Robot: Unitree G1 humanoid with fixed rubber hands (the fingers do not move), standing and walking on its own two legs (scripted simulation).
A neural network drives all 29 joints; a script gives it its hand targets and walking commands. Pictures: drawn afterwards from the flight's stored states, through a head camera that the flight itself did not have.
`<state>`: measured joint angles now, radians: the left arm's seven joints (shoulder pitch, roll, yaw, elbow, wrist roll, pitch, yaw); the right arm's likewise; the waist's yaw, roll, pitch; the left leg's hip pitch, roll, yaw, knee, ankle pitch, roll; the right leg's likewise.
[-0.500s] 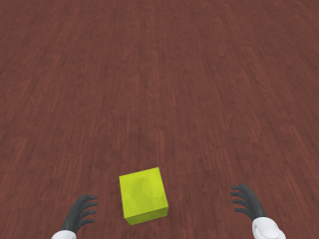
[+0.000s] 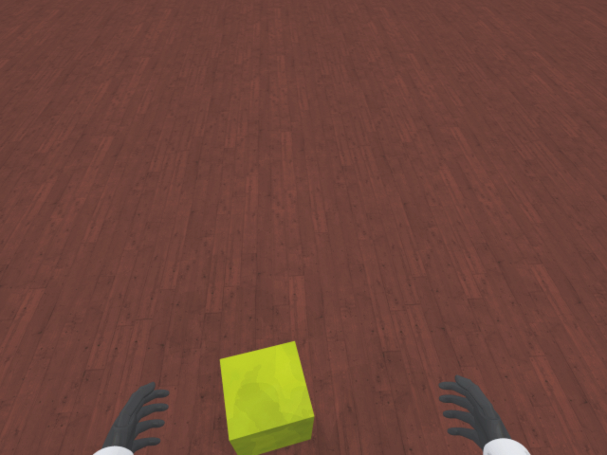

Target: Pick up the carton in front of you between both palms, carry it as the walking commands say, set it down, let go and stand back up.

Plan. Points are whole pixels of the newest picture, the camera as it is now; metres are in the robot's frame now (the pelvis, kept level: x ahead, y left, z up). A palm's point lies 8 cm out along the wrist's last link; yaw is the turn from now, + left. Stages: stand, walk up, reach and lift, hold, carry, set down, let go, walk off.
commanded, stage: stand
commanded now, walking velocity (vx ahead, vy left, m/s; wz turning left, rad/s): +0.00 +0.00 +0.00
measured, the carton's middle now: (267, 401) +0.37 +0.10 -0.65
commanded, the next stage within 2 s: none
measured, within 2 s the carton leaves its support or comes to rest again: neither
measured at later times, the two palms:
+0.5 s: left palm out of the picture +0.14 +0.31 -0.11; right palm out of the picture +0.13 -0.27 -0.08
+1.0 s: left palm out of the picture +0.11 +0.32 -0.11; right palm out of the picture +0.10 -0.28 -0.08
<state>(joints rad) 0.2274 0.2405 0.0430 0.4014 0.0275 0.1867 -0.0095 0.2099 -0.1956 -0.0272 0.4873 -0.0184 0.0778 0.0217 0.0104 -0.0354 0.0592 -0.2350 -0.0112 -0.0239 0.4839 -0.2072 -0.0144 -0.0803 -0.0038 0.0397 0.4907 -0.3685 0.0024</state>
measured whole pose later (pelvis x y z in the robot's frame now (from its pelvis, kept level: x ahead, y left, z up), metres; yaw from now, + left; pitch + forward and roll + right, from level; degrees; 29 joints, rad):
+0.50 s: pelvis +0.02 +0.03 +0.00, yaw -2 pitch +0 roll +0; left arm 0.23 0.36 0.03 0.75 0.04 0.01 0.03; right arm 0.16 -0.31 -0.04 0.82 -0.04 0.01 -0.02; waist -0.01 -0.07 0.02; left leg -0.27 -0.01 0.02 0.54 -0.27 0.02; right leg -0.09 -0.01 0.08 0.46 -0.37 0.04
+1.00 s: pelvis +0.01 +0.03 +0.00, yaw -3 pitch -2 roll +0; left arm 0.22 0.38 0.02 0.88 0.03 0.00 0.02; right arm 0.13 -0.35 -0.03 0.95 -0.03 0.00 -0.01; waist 0.00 -0.05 0.03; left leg -0.22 -0.01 0.03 0.46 -0.21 0.02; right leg -0.05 -0.01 0.09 0.40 -0.32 0.04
